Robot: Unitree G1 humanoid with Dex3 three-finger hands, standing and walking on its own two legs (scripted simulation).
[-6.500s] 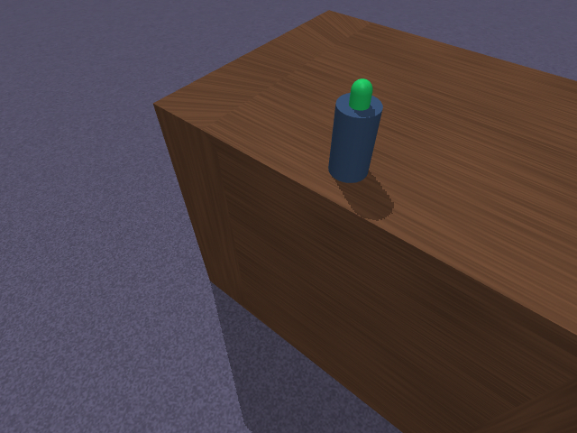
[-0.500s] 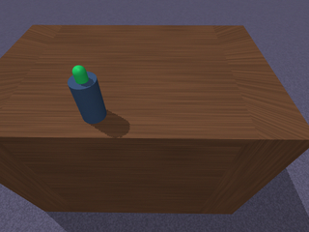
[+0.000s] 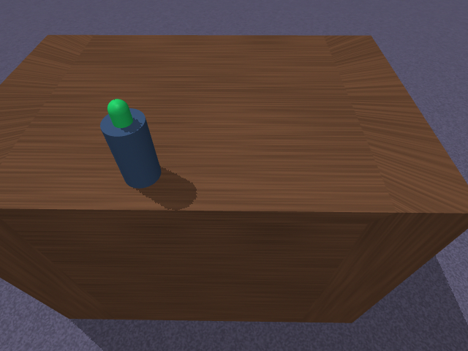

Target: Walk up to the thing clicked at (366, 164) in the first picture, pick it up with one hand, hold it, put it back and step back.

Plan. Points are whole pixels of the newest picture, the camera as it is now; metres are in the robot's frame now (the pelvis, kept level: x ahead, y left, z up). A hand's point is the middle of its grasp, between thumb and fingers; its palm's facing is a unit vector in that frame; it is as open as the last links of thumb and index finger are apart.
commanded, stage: rise first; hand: left
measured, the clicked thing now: (130, 142) +0.45 +0.22 +0.11
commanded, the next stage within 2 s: go down in 1.96 s
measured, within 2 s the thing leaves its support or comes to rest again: neither
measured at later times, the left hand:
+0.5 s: hand (96, 323) +0.18 +0.26 -0.07, palm faces +0.27 -0.90 -0.34, open 15.2 cm
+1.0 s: hand (59, 291) +0.19 +0.25 +0.08, palm faces +0.33 -0.85 -0.42, open 17.5 cm
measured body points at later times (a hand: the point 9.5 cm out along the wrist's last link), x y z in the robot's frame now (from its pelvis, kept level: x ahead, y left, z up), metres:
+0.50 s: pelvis +0.01 +0.00 -0.01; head +0.01 -0.01 +0.44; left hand +0.17 +0.30 -0.04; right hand +0.17 -0.27 -0.10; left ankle -0.02 +0.13 -0.75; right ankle +0.00 -0.14 -0.75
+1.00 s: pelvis +0.00 -0.01 -0.01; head +0.00 -0.03 +0.44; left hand +0.17 +0.30 +0.10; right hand +0.17 -0.27 -0.10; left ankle -0.02 +0.13 -0.75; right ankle +0.00 -0.14 -0.75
